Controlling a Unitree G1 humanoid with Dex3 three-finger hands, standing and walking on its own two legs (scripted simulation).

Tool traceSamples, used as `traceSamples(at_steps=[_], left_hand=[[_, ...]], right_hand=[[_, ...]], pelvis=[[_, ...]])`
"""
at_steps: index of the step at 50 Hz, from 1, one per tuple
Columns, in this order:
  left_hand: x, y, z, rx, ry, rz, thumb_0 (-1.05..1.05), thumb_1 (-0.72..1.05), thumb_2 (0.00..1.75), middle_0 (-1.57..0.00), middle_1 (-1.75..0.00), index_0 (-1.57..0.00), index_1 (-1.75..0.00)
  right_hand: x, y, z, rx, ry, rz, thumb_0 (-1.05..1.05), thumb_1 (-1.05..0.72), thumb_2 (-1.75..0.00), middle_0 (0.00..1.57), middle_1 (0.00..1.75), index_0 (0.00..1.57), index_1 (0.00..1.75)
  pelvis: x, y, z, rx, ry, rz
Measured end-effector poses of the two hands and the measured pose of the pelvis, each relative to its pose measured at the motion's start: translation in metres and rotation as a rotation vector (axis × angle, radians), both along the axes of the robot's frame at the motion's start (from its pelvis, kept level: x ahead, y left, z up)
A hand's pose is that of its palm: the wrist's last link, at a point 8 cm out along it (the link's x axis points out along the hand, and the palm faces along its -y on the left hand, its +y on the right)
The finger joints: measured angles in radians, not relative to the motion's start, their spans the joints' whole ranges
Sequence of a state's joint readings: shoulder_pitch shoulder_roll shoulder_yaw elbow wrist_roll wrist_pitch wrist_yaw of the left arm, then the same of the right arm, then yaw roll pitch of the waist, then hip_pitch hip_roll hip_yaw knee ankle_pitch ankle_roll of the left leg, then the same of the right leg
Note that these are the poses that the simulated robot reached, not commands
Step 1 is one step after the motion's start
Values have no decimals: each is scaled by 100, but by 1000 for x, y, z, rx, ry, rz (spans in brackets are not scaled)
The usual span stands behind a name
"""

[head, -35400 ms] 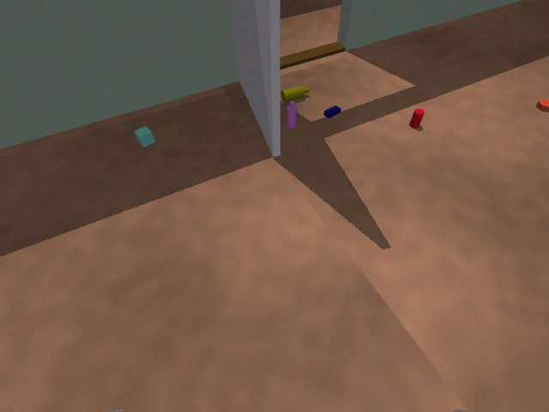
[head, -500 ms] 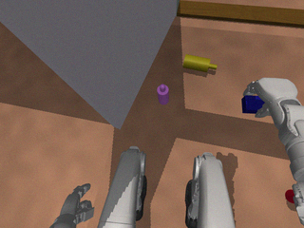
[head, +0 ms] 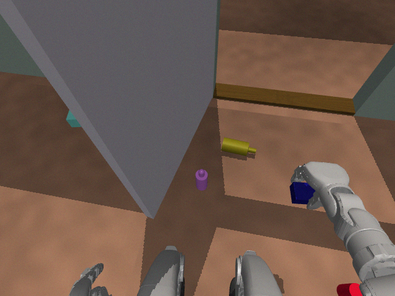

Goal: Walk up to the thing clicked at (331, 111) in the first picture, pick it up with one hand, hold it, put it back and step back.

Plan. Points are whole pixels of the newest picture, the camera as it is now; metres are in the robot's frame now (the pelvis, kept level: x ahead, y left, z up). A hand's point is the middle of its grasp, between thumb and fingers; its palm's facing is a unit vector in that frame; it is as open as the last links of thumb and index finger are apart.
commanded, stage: lift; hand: right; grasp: from above
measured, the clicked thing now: (312, 193) +0.36 -0.24 -0.11
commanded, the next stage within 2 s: hold in 0.34 s
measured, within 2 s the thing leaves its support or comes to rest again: neither
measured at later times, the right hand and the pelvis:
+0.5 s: hand (322, 171) +0.37 -0.22 -0.01, palm faces -0.47 +0.05 -0.88, open 7.3 cm; pelvis +0.05 +0.00 +0.06, yaw +1 degrees
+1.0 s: hand (329, 157) +0.38 -0.22 +0.04, palm faces -0.47 +0.01 -0.88, open 7.3 cm; pelvis +0.07 +0.00 +0.08, yaw +1 degrees
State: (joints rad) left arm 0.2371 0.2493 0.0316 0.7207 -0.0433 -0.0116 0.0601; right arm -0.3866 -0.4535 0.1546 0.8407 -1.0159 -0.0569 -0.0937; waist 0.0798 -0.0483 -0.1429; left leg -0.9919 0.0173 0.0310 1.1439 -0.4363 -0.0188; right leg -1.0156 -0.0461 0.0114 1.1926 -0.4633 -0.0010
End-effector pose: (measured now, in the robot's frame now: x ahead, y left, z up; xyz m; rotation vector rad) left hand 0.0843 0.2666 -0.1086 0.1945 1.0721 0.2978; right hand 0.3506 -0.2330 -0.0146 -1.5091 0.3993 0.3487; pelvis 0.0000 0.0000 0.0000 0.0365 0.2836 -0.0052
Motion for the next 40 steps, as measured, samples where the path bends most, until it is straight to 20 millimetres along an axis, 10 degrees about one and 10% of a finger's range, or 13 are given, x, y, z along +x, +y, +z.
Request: traceSamples(at_steps=[40], left_hand=[[80, -9, 76, -47, -42, 8, 1, 90, 89, -20, -30, -20, -30]], right_hand=[[42, 7, 97, 1, 12, 17, 1, -45, 0, 94, 18, 100, 10]], pelvis=[[69, -6, 79, -24, -138, 23]])
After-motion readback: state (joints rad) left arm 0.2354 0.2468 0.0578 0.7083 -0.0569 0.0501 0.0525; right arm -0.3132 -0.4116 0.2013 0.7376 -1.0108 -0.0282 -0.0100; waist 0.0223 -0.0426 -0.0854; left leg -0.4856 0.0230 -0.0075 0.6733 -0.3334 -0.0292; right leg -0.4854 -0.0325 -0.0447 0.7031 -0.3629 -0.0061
